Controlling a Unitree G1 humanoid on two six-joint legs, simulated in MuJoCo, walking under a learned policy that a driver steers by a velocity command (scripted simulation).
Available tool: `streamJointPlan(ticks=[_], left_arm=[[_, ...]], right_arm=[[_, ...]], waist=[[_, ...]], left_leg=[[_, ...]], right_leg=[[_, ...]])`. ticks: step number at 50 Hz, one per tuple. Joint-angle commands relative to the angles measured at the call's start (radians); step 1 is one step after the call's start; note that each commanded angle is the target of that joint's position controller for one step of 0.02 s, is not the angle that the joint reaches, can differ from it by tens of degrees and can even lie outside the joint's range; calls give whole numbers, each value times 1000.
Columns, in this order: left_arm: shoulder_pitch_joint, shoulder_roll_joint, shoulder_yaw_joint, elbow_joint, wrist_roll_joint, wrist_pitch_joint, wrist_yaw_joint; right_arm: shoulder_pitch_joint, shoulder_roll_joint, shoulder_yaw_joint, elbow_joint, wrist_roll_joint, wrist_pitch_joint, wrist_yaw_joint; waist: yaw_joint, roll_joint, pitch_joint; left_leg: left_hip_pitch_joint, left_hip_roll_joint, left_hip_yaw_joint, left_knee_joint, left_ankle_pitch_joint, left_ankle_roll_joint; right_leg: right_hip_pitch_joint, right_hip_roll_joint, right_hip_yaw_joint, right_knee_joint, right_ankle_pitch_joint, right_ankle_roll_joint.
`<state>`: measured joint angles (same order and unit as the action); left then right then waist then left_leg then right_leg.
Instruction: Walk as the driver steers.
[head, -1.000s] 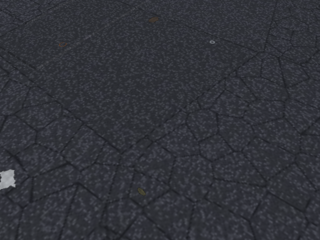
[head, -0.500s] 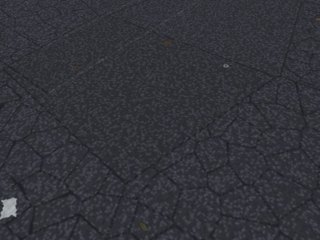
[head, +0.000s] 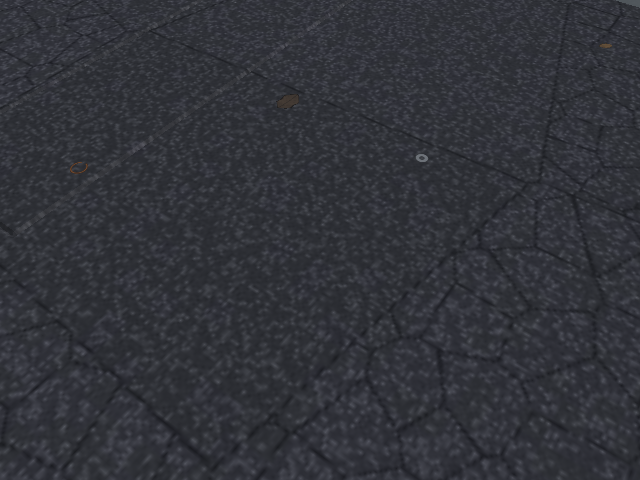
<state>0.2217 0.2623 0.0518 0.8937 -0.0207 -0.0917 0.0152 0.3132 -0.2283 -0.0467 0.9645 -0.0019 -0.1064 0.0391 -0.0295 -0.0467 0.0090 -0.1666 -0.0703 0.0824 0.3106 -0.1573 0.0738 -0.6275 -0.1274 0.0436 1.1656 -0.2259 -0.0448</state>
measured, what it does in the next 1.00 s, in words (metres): walks ahead: right foot, then left foot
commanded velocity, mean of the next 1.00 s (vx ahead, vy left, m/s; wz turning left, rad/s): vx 0.50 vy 0.00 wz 0.00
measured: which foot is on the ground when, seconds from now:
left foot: down 0.00-0.32, up 0.34-0.86, down 0.88-1.00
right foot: up 0.00-0.28, down 0.30-0.90, up 0.92-1.00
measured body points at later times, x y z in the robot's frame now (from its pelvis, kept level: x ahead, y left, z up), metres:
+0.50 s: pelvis +0.29 -0.08 +0.00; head +0.31 -0.09 +0.45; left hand +0.35 +0.19 -0.13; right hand +0.38 -0.35 -0.14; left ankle +0.29 +0.09 -0.65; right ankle +0.33 -0.15 -0.74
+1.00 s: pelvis +0.58 -0.01 -0.01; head +0.61 +0.00 +0.44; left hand +0.60 +0.25 -0.16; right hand +0.70 -0.27 -0.13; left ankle +0.64 +0.08 -0.74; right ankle +0.45 -0.15 -0.65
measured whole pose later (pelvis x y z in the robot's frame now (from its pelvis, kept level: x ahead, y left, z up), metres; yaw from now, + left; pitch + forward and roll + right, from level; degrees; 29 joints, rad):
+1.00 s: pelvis +0.58 -0.01 -0.01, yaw +0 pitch +2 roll +0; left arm 0.32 0.25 0.05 0.97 -0.03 -0.10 0.00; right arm 0.14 -0.24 -0.06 0.90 0.01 -0.10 0.03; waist 0.01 -0.03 0.03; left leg -0.37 -0.02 0.06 0.49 -0.15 0.06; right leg -0.37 -0.03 0.03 1.18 -0.40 -0.05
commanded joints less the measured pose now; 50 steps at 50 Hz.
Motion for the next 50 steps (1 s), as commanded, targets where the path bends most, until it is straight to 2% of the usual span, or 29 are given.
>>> streamJointPlan(ticks=[1,6,8,10,12,13,14,15,16,17,18,19,20,21,23,26,28,32,38,41,42,43,44,45,46,47,48,49,50], left_arm=[[34,33,10,-46,15,8,0],[-180,15,-6,-101,9,-10,-25],[-240,21,-9,-123,2,-15,-33],[-273,28,-9,-146,-1,-21,-46],[-250,57,1,-153,-1,-27,-56],[-194,81,12,-143,-1,-30,-57],[-62,114,34,-104,1,-28,-54],[131,176,60,-52,5,-26,-46],[273,284,87,-24,27,-20,-43],[287,228,69,-19,21,-19,-47],[207,163,48,-29,14,-23,-47],[103,126,35,-54,13,-21,-46],[28,95,25,-65,18,-21,-49],[-7,71,18,-66,25,-26,-53],[-2,63,18,-47,27,-32,-56],[53,99,28,-15,26,-35,-41],[91,104,29,0,23,-27,-29],[142,115,29,21,15,-17,-15],[227,125,36,74,6,4,-7],[204,142,45,79,2,16,-1],[182,152,48,74,2,20,0],[157,147,45,69,3,26,-1],[149,120,33,56,10,27,-1],[244,25,4,36,24,13,-10],[263,-5,-10,50,7,-14,-18],[178,96,16,31,-21,-34,-22],[95,117,19,6,-31,-42,-21],[56,110,23,0,-19,-38,-13],[59,103,33,3,-4,-25,-6]], right_arm=[[-25,-122,-18,-44,-5,-19,-19],[58,-162,-23,-27,12,-6,-40],[94,-170,-25,-11,24,-2,-42],[121,-169,-27,7,25,11,-46],[107,-179,-33,8,24,23,-48],[83,-189,-35,3,22,28,-49],[59,-185,-32,-2,19,36,-48],[56,-152,-17,-16,8,40,-48],[186,-33,18,-27,5,24,-37],[189,-33,24,-13,18,-4,-30],[92,-139,-4,-39,47,-20,-26],[8,-156,-6,-65,52,-26,-30],[-32,-147,-11,-70,36,-22,-38],[-19,-135,-18,-66,24,-8,-44],[27,-90,-16,-47,21,20,-46],[-42,-90,-21,-70,13,35,-52],[-122,-89,-25,-94,7,33,-51],[-252,-68,-19,-126,11,23,-40],[-406,-66,-8,-180,23,7,-9],[-378,-94,-15,-187,26,-3,5],[-320,-116,-26,-173,25,-6,4],[-192,-149,-46,-134,22,-6,0],[-6,-205,-71,-80,17,-5,-9],[146,-309,-96,-54,-5,0,-18],[159,-265,-79,-43,5,3,-13],[80,-201,-59,-54,16,1,-12],[-10,-158,-46,-78,15,1,-15],[-86,-128,-35,-90,8,0,-11],[-124,-99,-26,-93,-1,-5,-8]], waist=[[52,98,51],[-18,83,71],[-39,82,88],[-40,90,93],[-9,107,68],[28,125,30],[98,124,-49],[174,91,-176],[146,-142,-347],[147,-218,-435],[137,-155,-292],[110,-79,-182],[76,-3,-108],[38,-18,-79],[8,-28,-60],[9,-4,-8],[29,1,12],[68,-11,41],[110,-12,94],[71,-32,67],[35,-48,27],[-35,-46,-49],[-109,-14,-171],[-95,199,-336],[-84,321,-427],[-84,242,-287],[-61,177,-178],[-25,100,-97],[10,105,-60]], left_leg=[[-54,268,-193,-198,225,173],[9,245,-128,-203,173,133],[75,270,-137,-184,154,128],[165,310,-150,-141,174,121],[226,334,-156,-81,266,101],[237,327,-144,-12,414,88],[220,286,-105,138,575,69],[83,228,-61,391,524,34],[-333,72,-16,824,136,-40],[-497,5,-171,1004,-390,-38],[-592,73,-209,1074,-352,-13],[-592,131,-174,1043,-258,0],[-545,174,-158,975,-179,-1],[-476,209,-164,911,-129,-1],[-403,220,-151,856,-85,-12],[-488,230,-145,740,14,-38],[-555,230,-142,629,108,-52],[-542,198,-111,402,265,-57],[-567,164,-91,238,215,-34],[-477,136,-73,198,114,3],[-372,104,-46,192,88,19],[-191,66,-14,175,96,43],[98,115,-70,204,116,84],[503,382,-478,189,43,222],[608,485,-833,8,-74,303],[500,444,-721,-11,-135,242],[348,407,-566,-26,-93,199],[185,365,-455,-63,-11,174],[81,326,-379,-95,41,154]], right_leg=[[-73,-50,14,-119,135,22],[-28,5,-46,-480,337,26],[-35,20,-47,-553,328,22],[-55,29,-40,-603,279,4],[-2,49,-48,-635,201,-26],[88,78,-69,-645,170,-44],[258,118,-106,-655,162,-69],[544,67,-46,-627,186,-113],[973,-205,399,-669,36,-271],[1049,-283,727,-855,-55,-311],[941,-248,603,-867,-84,-246],[778,-215,446,-881,-2,-210],[623,-172,333,-915,94,-192],[528,-134,254,-947,144,-174],[446,-95,173,-1001,187,-181],[450,-92,111,-1043,267,-197],[492,-90,90,-1054,277,-188],[527,-66,30,-1068,243,-157],[687,-120,21,-1011,264,-151],[739,-146,22,-934,414,-129],[737,-137,10,-869,574,-118],[706,-97,-25,-721,723,-96],[561,-41,-62,-487,658,-61],[182,98,-98,-84,235,6],[-27,197,28,132,-339,22],[-130,125,85,212,-310,-1],[-142,67,52,188,-219,-17],[-96,21,28,116,-134,-14],[-33,-11,32,49,-82,-14]])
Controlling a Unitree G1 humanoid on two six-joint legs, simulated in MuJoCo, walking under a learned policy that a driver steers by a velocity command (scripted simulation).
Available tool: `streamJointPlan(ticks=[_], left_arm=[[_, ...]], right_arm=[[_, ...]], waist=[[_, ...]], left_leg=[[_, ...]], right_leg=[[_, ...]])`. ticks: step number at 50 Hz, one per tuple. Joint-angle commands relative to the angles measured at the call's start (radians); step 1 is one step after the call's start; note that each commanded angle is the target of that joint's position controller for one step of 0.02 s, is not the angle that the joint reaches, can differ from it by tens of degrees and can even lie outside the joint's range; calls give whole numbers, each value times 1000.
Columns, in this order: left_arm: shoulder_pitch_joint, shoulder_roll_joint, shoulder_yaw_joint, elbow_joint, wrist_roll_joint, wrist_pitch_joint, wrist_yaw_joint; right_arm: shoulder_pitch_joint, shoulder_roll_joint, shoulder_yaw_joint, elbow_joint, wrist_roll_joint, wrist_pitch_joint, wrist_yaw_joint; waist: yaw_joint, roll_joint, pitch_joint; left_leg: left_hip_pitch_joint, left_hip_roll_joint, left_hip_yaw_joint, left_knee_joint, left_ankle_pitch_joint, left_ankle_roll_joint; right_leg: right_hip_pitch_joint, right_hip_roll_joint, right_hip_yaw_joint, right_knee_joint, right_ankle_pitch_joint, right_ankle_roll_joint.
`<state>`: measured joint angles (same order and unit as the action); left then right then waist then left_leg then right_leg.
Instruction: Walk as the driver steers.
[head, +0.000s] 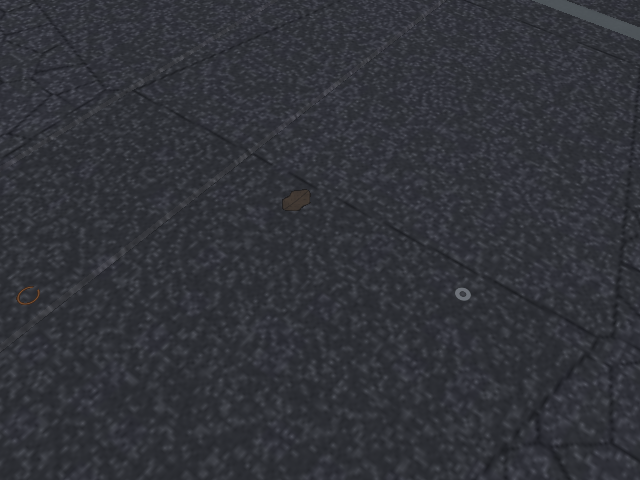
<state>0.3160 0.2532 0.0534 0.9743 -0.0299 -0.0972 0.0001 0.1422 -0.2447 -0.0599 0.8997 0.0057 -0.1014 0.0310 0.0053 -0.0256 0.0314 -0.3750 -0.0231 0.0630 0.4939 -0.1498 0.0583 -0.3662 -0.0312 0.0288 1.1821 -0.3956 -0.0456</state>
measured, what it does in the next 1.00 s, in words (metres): walks ahead: right foot, then left foot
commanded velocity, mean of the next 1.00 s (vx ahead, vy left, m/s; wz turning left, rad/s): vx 0.38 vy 0.00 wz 0.00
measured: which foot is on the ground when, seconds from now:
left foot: down 0.00-0.44, up 0.46-0.88, down 0.90-1.00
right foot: up 0.00-0.42, down 0.44-0.92, up 0.94-1.00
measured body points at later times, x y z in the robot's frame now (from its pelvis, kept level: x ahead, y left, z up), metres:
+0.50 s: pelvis +0.28 -0.06 -0.01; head +0.32 -0.07 +0.44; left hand +0.46 +0.19 -0.11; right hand +0.27 -0.32 -0.16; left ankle +0.10 +0.08 -0.66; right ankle +0.38 -0.15 -0.73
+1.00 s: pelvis +0.47 -0.04 +0.00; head +0.50 -0.02 +0.45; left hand +0.53 +0.22 -0.15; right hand +0.62 -0.29 -0.12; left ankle +0.57 +0.07 -0.73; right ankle +0.40 -0.15 -0.72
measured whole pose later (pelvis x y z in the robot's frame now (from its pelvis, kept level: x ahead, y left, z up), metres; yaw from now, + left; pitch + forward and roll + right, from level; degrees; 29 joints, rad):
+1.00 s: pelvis +0.47 -0.04 +0.00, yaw -1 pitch +1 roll -1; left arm 0.21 0.24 0.04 1.00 0.00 -0.04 0.02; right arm 0.08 -0.21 -0.04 0.95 -0.02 -0.05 -0.01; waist 0.03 -0.02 0.02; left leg -0.41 0.01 0.03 0.50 -0.11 0.03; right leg -0.23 0.01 -0.01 0.70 -0.51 0.01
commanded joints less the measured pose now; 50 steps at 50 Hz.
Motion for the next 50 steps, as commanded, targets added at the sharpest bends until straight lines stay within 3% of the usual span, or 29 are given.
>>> streamJointPlan(ticks=[1,2,4,7,11,15,18,20,21,22,23,24,25,26,27,29,31,33,36,40,43,44,45,46,47,48,49,50], left_arm=[[-8,87,30,-71,9,-4,11],[10,62,28,-66,11,8,12],[-18,55,30,-80,15,21,16],[-132,58,33,-119,25,21,15],[-270,32,20,-155,19,12,-1],[-379,35,12,-194,10,5,-22],[-388,59,14,-215,7,-5,-39],[-270,101,35,-189,9,-9,-40],[-107,145,60,-136,13,-9,-34],[83,222,82,-96,25,-7,-24],[146,294,95,-71,27,-4,-29],[137,191,66,-77,21,-5,-30],[42,148,52,-95,19,-8,-26],[-42,124,41,-115,24,-9,-25],[-95,97,33,-121,32,-10,-28],[-119,70,23,-114,43,-15,-33],[-99,91,25,-93,44,-21,-28],[-93,113,28,-79,46,-15,-13],[-86,119,25,-66,43,0,1],[-44,126,22,-25,35,17,7],[-67,124,23,-8,22,31,13],[-70,115,20,-4,17,35,15],[-27,102,17,0,30,33,16],[68,60,5,11,50,24,14],[127,-1,-14,41,44,30,17],[63,31,-8,32,30,49,20],[-1,61,0,11,18,69,27],[-31,70,4,11,18,89,35]], right_arm=[[41,-75,-10,-21,-14,-11,3],[55,-82,-12,-11,-13,-14,3],[88,-114,-18,8,-12,-18,-6],[136,-134,-21,27,-8,-11,-26],[194,-144,-20,47,3,-3,-36],[265,-153,-24,84,10,12,-38],[267,-168,-34,97,14,26,-44],[224,-182,-38,89,15,35,-46],[210,-161,-31,83,13,40,-45],[220,-127,-14,60,-3,40,-45],[347,19,28,56,-4,16,-32],[291,-84,7,68,21,-10,-26],[190,-143,-8,36,43,-25,-23],[133,-142,-8,25,40,-29,-29],[106,-134,-15,23,24,-23,-35],[146,-97,-19,34,15,5,-39],[166,-69,-18,39,8,24,-47],[118,-60,-16,19,-5,32,-51],[27,-38,-5,0,-8,36,-44],[-57,-59,-5,-14,-4,42,-38],[-54,-86,-12,-13,-14,35,-32],[-9,-100,-19,6,-20,30,-33],[33,-158,-34,21,-29,27,-39],[54,-202,-40,23,-35,31,-45],[82,-127,-21,41,-29,45,-47],[80,-66,-3,49,-18,55,-43],[44,-67,3,44,-19,58,-40],[8,-85,2,36,-24,61,-41]], waist=[[-1,104,-72],[9,106,-64],[16,91,-33],[-8,73,-4],[-52,81,23],[-88,80,58],[-65,96,53],[11,119,-21],[86,102,-118],[144,-5,-270],[75,-281,-399],[107,-197,-399],[97,-147,-249],[68,-56,-172],[39,-18,-110],[-14,-42,-79],[-41,-28,-59],[-46,-29,-48],[-21,-47,-61],[14,-56,-70],[-9,-54,-72],[-34,-35,-88],[-28,23,-129],[29,131,-217],[19,233,-288],[-3,221,-269],[-4,197,-222],[-1,175,-191]], left_leg=[[228,259,-318,-309,53,166],[193,250,-288,-332,83,174],[171,246,-238,-365,149,189],[216,236,-189,-381,208,178],[246,204,-121,-389,183,142],[368,250,-125,-349,169,141],[455,294,-138,-281,257,122],[457,277,-111,-147,525,95],[401,222,-71,39,620,69],[189,160,-24,355,377,32],[-216,-37,-44,707,-307,-31],[-332,-1,-185,836,-420,-15],[-399,53,-170,856,-344,4],[-366,107,-144,813,-249,7],[-321,138,-134,746,-192,3],[-214,164,-136,673,-145,-4],[-183,156,-116,607,-140,-30],[-198,148,-101,487,-62,-55],[-118,116,-70,252,120,-59],[-68,84,-74,108,191,-53],[-24,69,-76,15,140,-18],[55,59,-68,-66,224,-2],[182,111,-119,-76,558,23],[402,228,-217,8,848,101],[481,332,-330,-1,819,218],[416,352,-391,-61,634,241],[348,337,-404,-110,423,222],[283,329,-406,-148,264,200]], right_leg=[[-238,-120,46,1,116,-10],[-216,-123,38,-24,129,-4],[-252,-130,29,-92,189,14],[-339,-130,21,-265,343,38],[-299,-89,-20,-504,507,38],[-323,-65,-28,-617,475,25],[-298,-50,-28,-664,371,-10],[-103,3,-74,-688,323,-44],[122,30,-92,-695,341,-74],[443,-141,102,-669,361,-139],[778,-367,594,-792,183,-307],[771,-356,688,-873,76,-287],[644,-323,533,-883,119,-236],[494,-286,409,-905,220,-210],[361,-250,322,-936,309,-196],[237,-212,226,-986,445,-186],[180,-203,134,-987,720,-199],[166,-187,58,-979,880,-194],[149,-131,-38,-965,902,-151],[223,-152,-22,-932,817,-145],[275,-169,14,-835,764,-124],[275,-140,12,-776,711,-95],[242,-79,-10,-695,632,-48],[104,-9,-37,-580,343,-2],[19,32,-47,-462,17,45],[-4,31,-24,-407,-188,65],[-36,17,-4,-379,-236,71],[-39,1,9,-358,-219,76]])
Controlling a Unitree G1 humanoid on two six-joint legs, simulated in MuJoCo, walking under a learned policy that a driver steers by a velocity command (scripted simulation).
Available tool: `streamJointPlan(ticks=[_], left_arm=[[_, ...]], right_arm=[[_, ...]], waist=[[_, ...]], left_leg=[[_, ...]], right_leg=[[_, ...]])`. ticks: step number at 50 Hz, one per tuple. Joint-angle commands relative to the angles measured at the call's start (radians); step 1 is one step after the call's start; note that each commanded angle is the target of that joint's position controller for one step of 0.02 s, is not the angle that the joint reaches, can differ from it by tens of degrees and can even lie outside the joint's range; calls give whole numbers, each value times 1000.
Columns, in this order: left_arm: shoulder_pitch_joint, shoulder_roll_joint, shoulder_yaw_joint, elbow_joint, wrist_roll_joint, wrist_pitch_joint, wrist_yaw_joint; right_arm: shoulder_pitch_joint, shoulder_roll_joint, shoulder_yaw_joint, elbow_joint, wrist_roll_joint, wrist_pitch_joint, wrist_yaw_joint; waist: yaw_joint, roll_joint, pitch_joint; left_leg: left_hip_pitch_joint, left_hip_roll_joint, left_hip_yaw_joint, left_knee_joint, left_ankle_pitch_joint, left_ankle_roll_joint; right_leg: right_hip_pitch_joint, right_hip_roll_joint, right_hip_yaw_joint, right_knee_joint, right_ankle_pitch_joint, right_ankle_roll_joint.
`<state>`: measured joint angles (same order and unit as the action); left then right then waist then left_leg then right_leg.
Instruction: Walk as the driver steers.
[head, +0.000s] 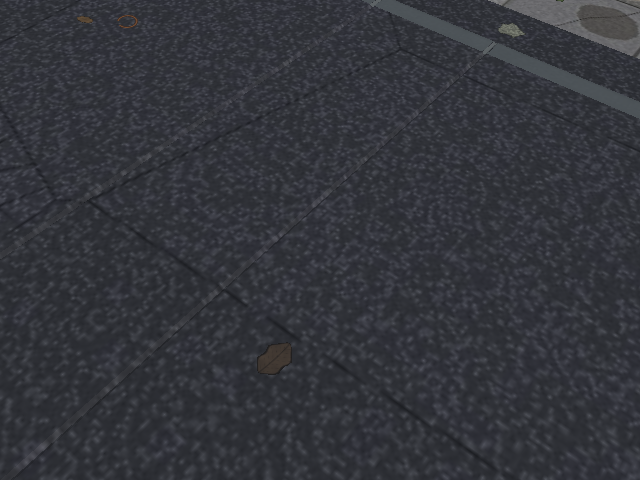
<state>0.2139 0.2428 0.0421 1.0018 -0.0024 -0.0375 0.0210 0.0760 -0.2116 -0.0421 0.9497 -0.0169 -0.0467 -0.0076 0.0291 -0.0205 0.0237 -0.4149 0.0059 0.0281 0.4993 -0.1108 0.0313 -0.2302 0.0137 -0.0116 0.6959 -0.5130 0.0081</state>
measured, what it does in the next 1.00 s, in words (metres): steps on the spot: right foot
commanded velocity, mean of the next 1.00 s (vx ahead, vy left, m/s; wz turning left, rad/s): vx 0.02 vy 0.00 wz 0.00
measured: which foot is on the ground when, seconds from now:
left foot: down 0.00-1.00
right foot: up 0.00-0.12, down 0.14-1.00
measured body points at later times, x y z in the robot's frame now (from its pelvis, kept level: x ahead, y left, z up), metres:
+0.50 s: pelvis +0.05 -0.02 +0.00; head +0.06 -0.02 +0.45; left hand +0.06 +0.23 -0.15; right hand +0.13 -0.27 -0.14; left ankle +0.09 +0.11 -0.73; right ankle +0.00 -0.14 -0.73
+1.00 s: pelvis +0.05 -0.03 +0.01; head +0.06 -0.03 +0.46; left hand +0.05 +0.21 -0.15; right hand +0.12 -0.28 -0.15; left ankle +0.09 +0.11 -0.73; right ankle +0.00 -0.14 -0.73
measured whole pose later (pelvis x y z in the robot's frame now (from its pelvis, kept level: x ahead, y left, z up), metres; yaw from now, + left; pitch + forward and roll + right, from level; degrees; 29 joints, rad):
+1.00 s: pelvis +0.05 -0.03 +0.01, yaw +1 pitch -1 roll +0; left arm 0.29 0.18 0.02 1.11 0.01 -0.01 0.03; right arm 0.14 -0.21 -0.05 1.13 0.00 0.02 -0.04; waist 0.00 0.01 0.04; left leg -0.28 0.02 0.00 0.49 -0.19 -0.02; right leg -0.11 0.00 -0.04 0.48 -0.34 -0.01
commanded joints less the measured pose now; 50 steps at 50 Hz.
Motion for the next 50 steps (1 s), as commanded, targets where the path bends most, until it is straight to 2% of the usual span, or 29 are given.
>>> streamJointPlan(ticks=[1,2,4,5,6,7,8,9,10,13,18,29,50], left_arm=[[68,86,20,-13,-2,47,20],[76,83,22,-5,2,58,24],[119,41,15,29,7,60,22],[127,33,14,44,14,59,18],[116,49,15,43,26,60,14],[93,77,17,29,28,61,14],[75,119,24,34,16,59,14],[50,95,19,33,11,47,14],[34,75,14,36,14,35,14],[37,72,14,43,13,9,12],[81,63,9,63,7,11,12],[102,50,0,76,6,18,12],[145,28,-9,91,8,18,16]], right_arm=[[24,-142,-20,-26,-3,7,-6],[-22,-148,-21,-36,-3,9,-11],[-93,-133,-18,-42,3,21,-16],[-77,-126,-18,-30,12,27,-17],[-42,-114,-16,-13,19,28,-17],[-15,-115,-16,-1,17,30,-16],[0,-112,-19,-4,15,33,-19],[-10,-107,-17,0,9,32,-23],[1,-101,-18,7,10,29,-25],[28,-99,-19,33,13,25,-26],[29,-95,-20,56,18,32,-19],[41,-106,-21,103,20,51,-28],[64,-96,-17,156,20,57,-37]], waist=[[-11,160,-155],[8,165,-141],[51,156,-116],[51,149,-112],[38,120,-93],[12,88,-55],[-27,0,-5],[-26,-24,18],[-36,-39,17],[-35,-26,-17],[-23,-4,-38],[-24,16,-24],[-31,14,17]], left_leg=[[241,292,-359,-190,106,204],[171,272,-333,-216,17,179],[47,195,-225,-230,-112,122],[24,159,-182,-226,-195,94],[16,129,-152,-221,-299,55],[12,105,-133,-207,-372,23],[77,53,-77,-190,-339,-1],[165,42,-63,-141,-256,-10],[207,41,-60,-109,-179,-3],[238,41,-51,-58,16,22],[254,41,-44,-31,128,23],[270,41,-45,-22,160,10],[261,39,-48,-51,74,-5]], right_leg=[[-149,-60,58,122,-55,27],[-104,-71,59,88,-3,27],[43,-55,16,-93,190,12],[94,-36,-7,-165,280,2],[104,-46,-1,-215,318,-13],[72,-85,33,-271,266,-35],[-67,-87,42,-288,86,-60],[-152,-84,52,-326,24,-58],[-168,-88,54,-345,50,-44],[-106,-81,43,-327,210,-22],[-51,-73,30,-298,325,-28],[-24,-66,20,-297,398,-30],[-39,-55,11,-342,297,-31]])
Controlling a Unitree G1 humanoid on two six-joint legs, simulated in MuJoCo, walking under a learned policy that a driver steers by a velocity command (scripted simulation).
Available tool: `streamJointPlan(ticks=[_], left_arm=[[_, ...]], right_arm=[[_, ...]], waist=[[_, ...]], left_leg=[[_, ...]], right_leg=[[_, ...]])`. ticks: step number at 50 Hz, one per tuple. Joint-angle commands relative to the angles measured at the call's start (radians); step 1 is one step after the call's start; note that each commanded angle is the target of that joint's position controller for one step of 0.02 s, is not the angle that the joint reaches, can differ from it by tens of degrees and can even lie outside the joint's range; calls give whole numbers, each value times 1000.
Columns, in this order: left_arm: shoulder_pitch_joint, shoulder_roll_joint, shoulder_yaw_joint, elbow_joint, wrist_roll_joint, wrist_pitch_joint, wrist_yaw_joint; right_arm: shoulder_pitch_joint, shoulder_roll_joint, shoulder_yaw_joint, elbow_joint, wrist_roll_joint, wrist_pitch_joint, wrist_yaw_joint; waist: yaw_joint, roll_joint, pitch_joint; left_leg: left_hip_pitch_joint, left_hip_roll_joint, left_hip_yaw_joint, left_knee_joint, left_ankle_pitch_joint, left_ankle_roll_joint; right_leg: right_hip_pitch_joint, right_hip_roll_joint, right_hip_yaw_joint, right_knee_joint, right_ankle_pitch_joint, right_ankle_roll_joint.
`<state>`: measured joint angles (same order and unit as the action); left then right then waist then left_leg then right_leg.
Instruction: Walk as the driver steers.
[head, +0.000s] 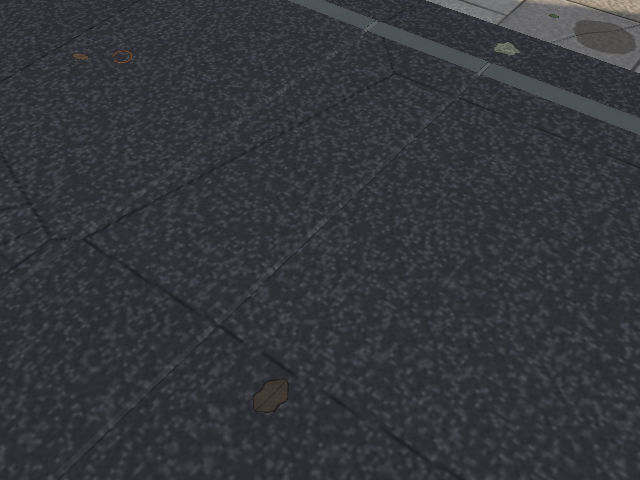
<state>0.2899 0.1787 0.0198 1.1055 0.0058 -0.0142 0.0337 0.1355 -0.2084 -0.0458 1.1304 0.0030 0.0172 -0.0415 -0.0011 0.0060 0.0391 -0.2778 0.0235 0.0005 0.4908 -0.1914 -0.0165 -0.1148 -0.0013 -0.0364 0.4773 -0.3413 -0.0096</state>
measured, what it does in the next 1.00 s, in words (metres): stands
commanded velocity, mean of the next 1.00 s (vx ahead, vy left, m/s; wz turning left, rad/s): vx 0.00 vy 0.00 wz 0.00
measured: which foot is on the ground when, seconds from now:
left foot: down 0.00-1.00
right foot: down 0.00-1.00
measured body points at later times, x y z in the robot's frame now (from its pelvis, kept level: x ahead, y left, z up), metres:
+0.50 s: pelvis +0.00 +0.00 +0.00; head +0.01 +0.00 +0.45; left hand -0.02 +0.23 -0.16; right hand +0.04 -0.25 -0.16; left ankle +0.04 +0.13 -0.74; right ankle -0.05 -0.11 -0.74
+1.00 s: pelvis +0.01 +0.00 +0.00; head +0.02 +0.00 +0.45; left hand -0.03 +0.22 -0.16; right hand +0.03 -0.24 -0.16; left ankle +0.04 +0.13 -0.74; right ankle -0.05 -0.11 -0.74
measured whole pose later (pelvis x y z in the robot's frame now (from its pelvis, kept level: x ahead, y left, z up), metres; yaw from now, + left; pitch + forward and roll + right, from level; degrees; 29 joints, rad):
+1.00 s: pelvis +0.01 +0.00 +0.00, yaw +0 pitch -1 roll +0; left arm 0.37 0.15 0.01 1.09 0.00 -0.02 0.04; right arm 0.20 -0.19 -0.03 1.14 0.01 0.02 -0.05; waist 0.00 0.00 0.03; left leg -0.29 0.03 -0.01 0.50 -0.20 -0.02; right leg -0.12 0.00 -0.04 0.47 -0.35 -0.01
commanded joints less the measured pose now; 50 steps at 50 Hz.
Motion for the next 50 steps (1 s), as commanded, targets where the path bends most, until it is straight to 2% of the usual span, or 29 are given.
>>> streamJointPlan(ticks=[1,50], left_arm=[[72,91,13,-12,0,-5,3],[184,58,5,-21,-5,-10,4]], right_arm=[[7,-98,-13,-24,0,-7,-3],[95,-72,-2,-14,4,-7,-11]], waist=[[0,-12,3],[-1,-11,21]], left_leg=[[123,21,-20,-43,153,43],[113,18,-21,-35,167,39]], right_leg=[[-155,-40,36,-124,122,-13],[-159,-34,28,-123,145,-14]])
